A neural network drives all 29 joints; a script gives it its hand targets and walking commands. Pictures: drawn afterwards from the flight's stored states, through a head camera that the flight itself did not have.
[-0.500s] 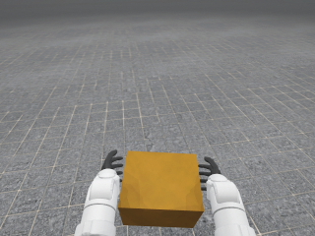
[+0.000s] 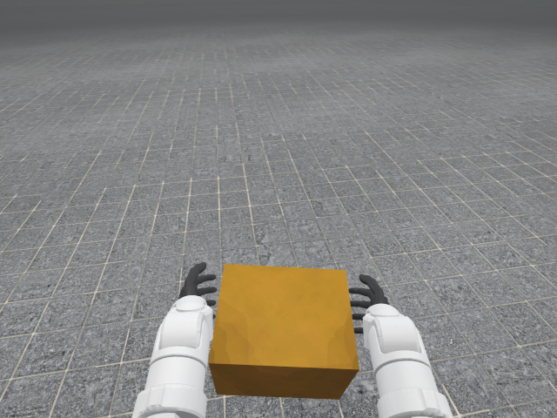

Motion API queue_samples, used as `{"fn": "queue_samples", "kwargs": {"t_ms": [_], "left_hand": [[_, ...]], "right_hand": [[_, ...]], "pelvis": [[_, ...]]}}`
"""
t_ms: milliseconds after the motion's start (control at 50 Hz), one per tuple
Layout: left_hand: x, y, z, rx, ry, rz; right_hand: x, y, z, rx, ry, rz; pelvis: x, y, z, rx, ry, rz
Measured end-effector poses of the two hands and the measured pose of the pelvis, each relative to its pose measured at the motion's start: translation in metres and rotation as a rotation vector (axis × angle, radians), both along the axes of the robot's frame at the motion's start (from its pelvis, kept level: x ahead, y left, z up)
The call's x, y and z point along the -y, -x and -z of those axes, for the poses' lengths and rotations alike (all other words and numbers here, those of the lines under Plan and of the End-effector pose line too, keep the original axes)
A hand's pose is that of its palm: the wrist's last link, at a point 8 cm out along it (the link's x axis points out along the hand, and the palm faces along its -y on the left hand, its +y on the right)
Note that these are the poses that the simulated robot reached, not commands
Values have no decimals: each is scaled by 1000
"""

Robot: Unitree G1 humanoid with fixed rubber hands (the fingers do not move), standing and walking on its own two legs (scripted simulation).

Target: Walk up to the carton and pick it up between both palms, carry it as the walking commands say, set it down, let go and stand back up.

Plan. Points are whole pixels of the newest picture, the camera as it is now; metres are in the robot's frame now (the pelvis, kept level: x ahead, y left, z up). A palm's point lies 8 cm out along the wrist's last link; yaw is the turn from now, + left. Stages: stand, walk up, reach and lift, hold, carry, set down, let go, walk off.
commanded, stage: carry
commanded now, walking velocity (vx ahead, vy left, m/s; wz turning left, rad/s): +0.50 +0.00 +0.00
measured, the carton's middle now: (281, 331) +0.32 +0.01 -0.04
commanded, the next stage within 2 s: none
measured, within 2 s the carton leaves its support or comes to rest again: neither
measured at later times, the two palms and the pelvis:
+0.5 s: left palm (214, 228) +0.42 +0.12 +0.11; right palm (382, 253) +0.38 -0.16 +0.09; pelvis +0.13 +0.01 +0.01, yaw -4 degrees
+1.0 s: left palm (223, 158) +0.68 +0.14 +0.12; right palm (346, 175) +0.62 -0.14 +0.11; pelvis +0.39 +0.05 +0.01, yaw -8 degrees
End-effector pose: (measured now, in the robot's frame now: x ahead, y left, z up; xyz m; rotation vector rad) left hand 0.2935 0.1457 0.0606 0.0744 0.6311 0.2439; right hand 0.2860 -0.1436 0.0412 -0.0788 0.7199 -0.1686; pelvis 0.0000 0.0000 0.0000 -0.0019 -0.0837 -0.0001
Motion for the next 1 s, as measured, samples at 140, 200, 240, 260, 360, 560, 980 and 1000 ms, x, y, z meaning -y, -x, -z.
{"fn": "queue_samples", "kwargs": {"t_ms": [140,200,240,260,360,560,980,1000], "left_hand": [[-4,-19,-4,24,4,-23],[-3,-35,-11,34,17,-7],[3,-48,-20,38,37,14],[7,-55,-25,44,41,30],[31,-92,-41,80,45,111],[9,-150,-56,19,44,77],[2,-378,-54,-13,53,170],[5,-391,-56,-3,51,171]], "right_hand": [[-6,-20,-4,20,7,14],[-7,-23,-10,27,-18,90],[-2,-25,-18,32,-27,139],[2,-28,-23,38,-25,147],[25,-51,-39,81,-29,199],[6,-118,-56,21,-42,172],[-6,-321,-63,2,-17,257],[-2,-333,-65,12,-18,257]], "pelvis": [[-17,-6,6,-84,-23,11],[-21,-19,4,-112,-8,69],[-20,-30,0,-131,-2,88],[-20,-36,-2,-138,1,94],[-11,-71,4,-161,3,89],[-21,-158,-7,-190,-41,68],[-49,-380,-14,-178,17,135],[-46,-392,-13,-176,16,131]]}}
